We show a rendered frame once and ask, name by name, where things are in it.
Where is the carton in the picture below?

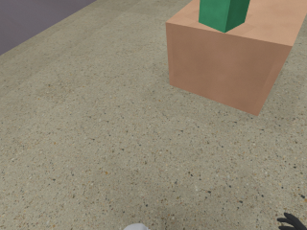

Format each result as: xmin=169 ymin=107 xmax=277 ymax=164
xmin=199 ymin=0 xmax=250 ymax=33

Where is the right robot hand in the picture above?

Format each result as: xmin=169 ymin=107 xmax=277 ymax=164
xmin=276 ymin=212 xmax=307 ymax=230

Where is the pedestal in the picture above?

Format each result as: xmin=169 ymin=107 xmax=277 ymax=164
xmin=165 ymin=0 xmax=307 ymax=116

